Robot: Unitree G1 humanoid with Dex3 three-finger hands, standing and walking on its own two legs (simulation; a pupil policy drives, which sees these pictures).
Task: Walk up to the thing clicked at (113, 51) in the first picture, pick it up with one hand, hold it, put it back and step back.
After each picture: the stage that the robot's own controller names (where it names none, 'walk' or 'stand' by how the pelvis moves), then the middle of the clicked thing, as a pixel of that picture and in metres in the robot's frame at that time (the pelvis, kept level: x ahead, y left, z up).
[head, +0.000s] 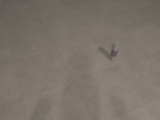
stand; (114, 51) +1.28 -0.38 -0.65
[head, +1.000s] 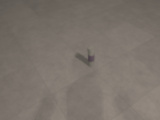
walk; (91, 56) +1.22 -0.02 -0.62
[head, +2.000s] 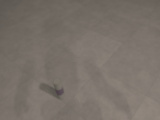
walk; (59, 89) +0.78 +0.25 -0.65
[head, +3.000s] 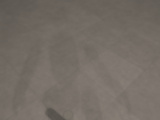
walk; out of the picture +0.51 +0.12 -0.64
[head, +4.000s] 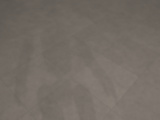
stand; out of the picture +0.38 +0.13 -0.65
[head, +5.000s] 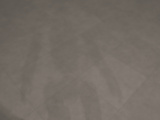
stand; out of the picture +0.37 +0.11 -0.65
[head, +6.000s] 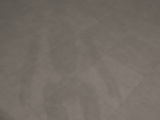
stand; out of the picture +0.38 +0.12 -0.66
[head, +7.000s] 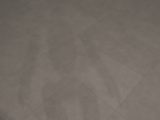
stand; out of the picture +0.37 +0.13 -0.66
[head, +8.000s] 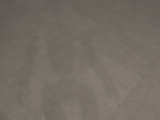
go down; out of the picture +0.37 +0.13 -0.66
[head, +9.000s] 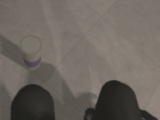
go down; (32, 56) +0.46 +0.16 -0.23
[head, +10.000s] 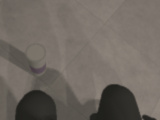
close in; (37, 63) +0.46 +0.15 -0.24
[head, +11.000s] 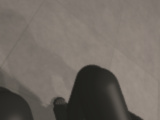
close in; out of the picture +0.46 +0.20 -0.16
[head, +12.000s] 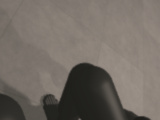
close; out of the picture +0.49 +0.23 -0.16
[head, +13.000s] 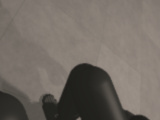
lift; out of the picture +0.49 +0.18 -0.17
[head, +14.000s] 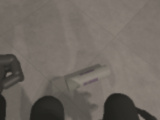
hold; (87, 77) +0.47 -0.06 -0.40
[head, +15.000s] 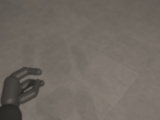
hold; out of the picture +0.29 -0.11 -0.70
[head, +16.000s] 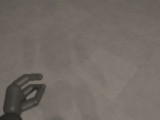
hold; out of the picture +0.19 -0.13 -0.70
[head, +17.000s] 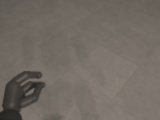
stand; out of the picture +0.24 -0.12 -0.70
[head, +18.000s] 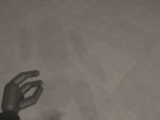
stand; out of the picture +0.27 -0.11 -0.69
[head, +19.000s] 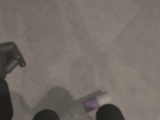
crouch; (89, 105) +0.33 -0.10 -0.49
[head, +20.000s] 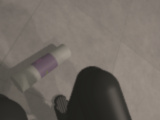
lower; (43, 66) +0.41 -0.04 -0.27
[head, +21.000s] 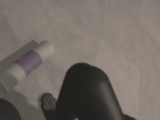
lower; (27, 63) +0.42 -0.03 -0.26
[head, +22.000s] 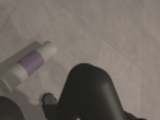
lower; (29, 64) +0.42 -0.03 -0.26
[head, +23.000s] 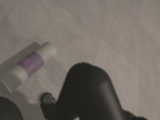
lower; (29, 65) +0.41 -0.03 -0.26
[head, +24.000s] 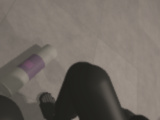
lower; (30, 67) +0.40 -0.04 -0.26
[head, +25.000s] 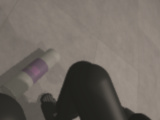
open; (34, 71) +0.39 -0.06 -0.25
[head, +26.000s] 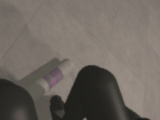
stand; (50, 78) +0.37 -0.08 -0.26
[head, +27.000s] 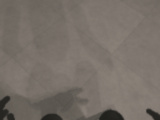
stand; out of the picture +0.24 -0.13 -0.53
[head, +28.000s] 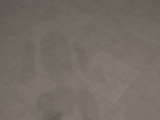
stand; out of the picture +0.18 -0.14 -0.69
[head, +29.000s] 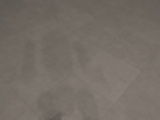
stand; out of the picture +0.19 -0.14 -0.69
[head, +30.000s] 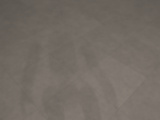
stand; out of the picture +0.20 -0.15 -0.74
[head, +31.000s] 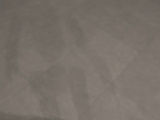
walk; out of the picture +0.27 -0.18 -0.73
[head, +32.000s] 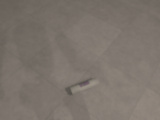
walk; (84, 86) +0.69 -0.05 -0.72
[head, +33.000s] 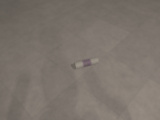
stand; (86, 63) +1.12 +0.01 -0.72
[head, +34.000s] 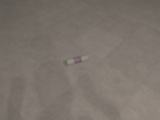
stand; (77, 60) +1.27 +0.06 -0.75
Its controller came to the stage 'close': yes
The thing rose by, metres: 0.00
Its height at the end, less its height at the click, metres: -0.09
